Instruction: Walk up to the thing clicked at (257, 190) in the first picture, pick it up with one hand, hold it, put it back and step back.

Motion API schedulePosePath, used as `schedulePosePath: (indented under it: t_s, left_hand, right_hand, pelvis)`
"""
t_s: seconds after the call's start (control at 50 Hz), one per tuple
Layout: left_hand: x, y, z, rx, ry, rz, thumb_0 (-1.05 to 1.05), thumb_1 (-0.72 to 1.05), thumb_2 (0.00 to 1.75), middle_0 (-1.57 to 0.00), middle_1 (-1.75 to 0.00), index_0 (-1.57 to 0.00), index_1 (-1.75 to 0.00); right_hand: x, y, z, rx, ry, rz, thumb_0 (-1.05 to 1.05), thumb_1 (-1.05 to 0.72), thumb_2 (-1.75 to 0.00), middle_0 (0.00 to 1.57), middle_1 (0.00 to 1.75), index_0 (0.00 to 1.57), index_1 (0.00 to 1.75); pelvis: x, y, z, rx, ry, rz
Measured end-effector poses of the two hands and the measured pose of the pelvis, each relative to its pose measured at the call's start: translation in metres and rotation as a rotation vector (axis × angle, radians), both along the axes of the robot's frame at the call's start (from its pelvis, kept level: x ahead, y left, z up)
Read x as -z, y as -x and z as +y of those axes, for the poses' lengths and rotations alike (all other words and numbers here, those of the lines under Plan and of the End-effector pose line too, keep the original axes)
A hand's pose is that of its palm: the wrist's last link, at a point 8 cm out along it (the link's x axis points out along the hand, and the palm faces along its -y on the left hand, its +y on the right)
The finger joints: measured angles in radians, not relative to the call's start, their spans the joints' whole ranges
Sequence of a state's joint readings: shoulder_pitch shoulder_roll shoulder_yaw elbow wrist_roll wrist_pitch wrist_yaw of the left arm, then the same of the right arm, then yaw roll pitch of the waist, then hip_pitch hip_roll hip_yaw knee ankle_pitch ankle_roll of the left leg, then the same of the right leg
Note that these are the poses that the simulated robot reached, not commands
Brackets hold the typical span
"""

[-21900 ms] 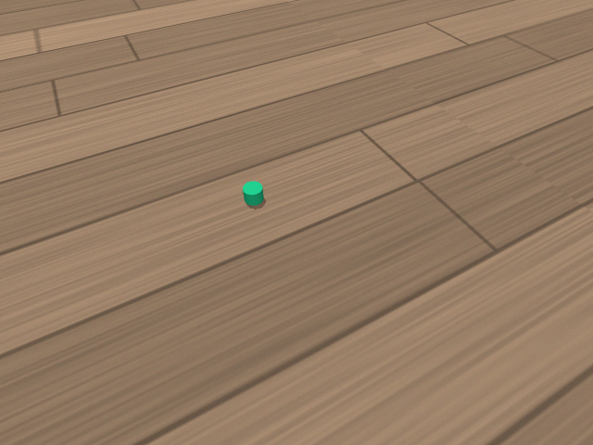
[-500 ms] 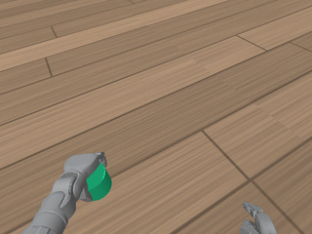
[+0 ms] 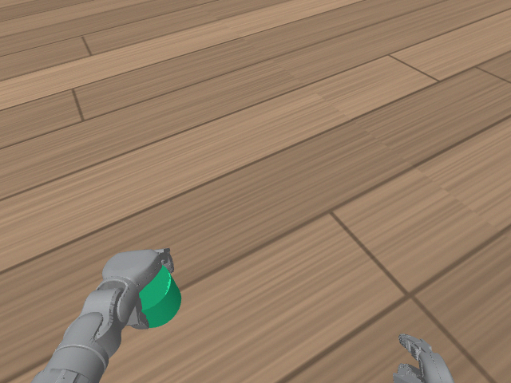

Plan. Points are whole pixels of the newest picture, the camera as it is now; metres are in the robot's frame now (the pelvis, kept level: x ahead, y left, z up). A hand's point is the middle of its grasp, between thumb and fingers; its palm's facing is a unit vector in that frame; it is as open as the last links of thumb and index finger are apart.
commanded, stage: crouch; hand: left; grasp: from above
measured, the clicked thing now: (151, 294) +0.29 +0.22 -0.07
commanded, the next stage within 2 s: none
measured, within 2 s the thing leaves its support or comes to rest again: neither
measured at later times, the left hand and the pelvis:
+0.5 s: hand (150, 310) +0.28 +0.23 -0.12, palm faces -0.50 -0.02 -0.87, open 11.6 cm; pelvis -0.01 +0.00 -0.02, yaw +1 degrees
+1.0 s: hand (178, 315) +0.36 +0.25 -0.36, palm faces -0.46 +0.01 -0.89, open 11.6 cm; pelvis -0.05 +0.02 -0.22, yaw +1 degrees
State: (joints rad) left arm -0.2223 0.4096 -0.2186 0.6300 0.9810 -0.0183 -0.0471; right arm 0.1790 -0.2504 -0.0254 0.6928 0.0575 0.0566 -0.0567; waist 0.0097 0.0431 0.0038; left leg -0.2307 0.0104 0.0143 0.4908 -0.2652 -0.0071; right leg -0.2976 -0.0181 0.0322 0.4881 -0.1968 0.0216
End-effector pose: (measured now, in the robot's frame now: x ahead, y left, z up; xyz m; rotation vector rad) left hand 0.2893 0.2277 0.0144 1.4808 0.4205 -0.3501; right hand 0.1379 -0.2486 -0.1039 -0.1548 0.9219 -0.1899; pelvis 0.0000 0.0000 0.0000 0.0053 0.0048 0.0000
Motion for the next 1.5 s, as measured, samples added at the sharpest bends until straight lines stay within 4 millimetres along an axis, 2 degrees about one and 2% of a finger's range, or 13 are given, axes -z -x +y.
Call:
schedulePosePath:
  t_s: [0.18, 0.26, 0.4, 0.5, 0.6, 0.74, 0.84, 0.94, 1.1, 1.24, 1.34, 1.5]
  left_hand:
    - [-0.004, -0.010, 0.005, -0.024, -0.010, -0.032, -0.01, -0.24, 0.76, -0.54, -0.82, -0.46, -0.84]
    - [0.003, -0.009, 0.006, -0.027, -0.005, -0.016, -0.01, -0.24, 0.75, -0.53, -0.82, -0.46, -0.85]
    - [0.041, 0.001, 0.005, -0.005, -0.006, 0.025, -0.01, -0.23, 0.75, -0.53, -0.83, -0.46, -0.84]
    - [0.079, -0.001, 0.007, 0.012, -0.041, 0.026, 0.00, -0.22, 0.73, -0.53, -0.83, -0.46, -0.84]
    - [0.119, -0.016, 0.010, 0.034, -0.078, -0.020, 0.00, -0.21, 0.72, -0.52, -0.83, -0.46, -0.83]
    - [0.188, -0.047, 0.018, 0.007, -0.111, -0.056, 0.01, -0.18, 0.68, -0.49, -0.85, -0.45, -0.83]
    - [0.240, -0.063, 0.020, -0.019, -0.103, -0.057, 0.01, -0.18, 0.68, -0.48, -0.85, -0.44, -0.83]
    - [0.290, -0.072, 0.020, -0.013, -0.096, -0.036, 0.01, -0.18, 0.69, -0.48, -0.85, -0.45, -0.83]
    - [0.368, -0.075, 0.023, -0.009, -0.071, 0.011, 0.01, -0.19, 0.69, -0.50, -0.84, -0.46, -0.82]
    - [0.424, -0.079, 0.027, 0.004, -0.053, 0.008, 0.01, -0.20, 0.70, -0.51, -0.83, -0.48, -0.81]
    - [0.449, -0.087, 0.029, -0.007, -0.050, -0.017, 0.01, -0.21, 0.70, -0.53, -0.82, -0.49, -0.80]
    - [0.473, -0.102, 0.033, -0.039, -0.063, -0.030, 0.01, -0.23, 0.71, -0.54, -0.81, -0.50, -0.80]
  right_hand:
    - [0.001, 0.000, 0.000, 0.007, -0.001, 0.016, 0.01, -0.90, -0.90, 0.20, 0.30, 0.20, 0.30]
    - [0.001, 0.001, 0.000, 0.015, -0.002, 0.021, 0.01, -0.90, -0.90, 0.20, 0.30, 0.20, 0.30]
    - [0.005, 0.009, -0.003, 0.008, 0.022, 0.066, 0.00, -0.90, -0.90, 0.20, 0.30, 0.20, 0.30]
    - [0.020, 0.023, -0.010, -0.007, 0.054, 0.130, 0.00, -0.90, -0.90, 0.20, 0.30, 0.20, 0.30]
    - [0.053, 0.050, -0.022, -0.001, 0.094, 0.205, 0.00, -0.90, -0.90, 0.20, 0.30, 0.21, 0.30]
    - [0.114, 0.101, -0.031, 0.048, 0.140, 0.312, 0.00, -0.90, -0.90, 0.20, 0.30, 0.20, 0.30]
    - [0.162, 0.134, -0.026, 0.077, 0.143, 0.391, 0.00, -0.90, -0.90, 0.20, 0.30, 0.20, 0.30]
    - [0.209, 0.153, -0.014, 0.080, 0.123, 0.444, 0.00, -0.90, -0.90, 0.20, 0.30, 0.20, 0.30]
    - [0.271, 0.152, -0.001, 0.019, 0.093, 0.447, 0.00, -0.90, -0.90, 0.21, 0.30, 0.21, 0.30]
    - [0.307, 0.139, -0.008, -0.066, 0.114, 0.446, 0.00, -0.90, -0.90, 0.21, 0.30, 0.21, 0.30]
    - [0.324, 0.135, -0.020, -0.099, 0.141, 0.451, 0.00, -0.90, -0.90, 0.21, 0.30, 0.21, 0.30]
    - [0.341, 0.143, -0.030, -0.096, 0.159, 0.472, 0.00, -0.90, -0.90, 0.20, 0.30, 0.21, 0.30]
  pelvis:
    - [0.000, -0.004, 0.002, -0.002, 0.002, 0.005]
    - [0.000, -0.005, 0.002, -0.003, 0.003, 0.011]
    - [0.005, -0.002, 0.002, -0.011, 0.004, 0.053]
    - [0.020, 0.005, 0.002, -0.021, 0.011, 0.132]
    - [0.052, 0.016, 0.004, -0.024, 0.024, 0.245]
    - [0.114, 0.033, 0.007, -0.023, 0.037, 0.399]
    - [0.160, 0.042, 0.011, -0.024, 0.046, 0.491]
    - [0.201, 0.050, 0.014, -0.027, 0.055, 0.554]
    - [0.259, 0.059, 0.015, -0.037, 0.070, 0.624]
    - [0.300, 0.063, 0.010, -0.047, 0.084, 0.658]
    - [0.322, 0.064, 0.007, -0.047, 0.089, 0.664]
    - [0.347, 0.066, 0.005, -0.040, 0.093, 0.663]
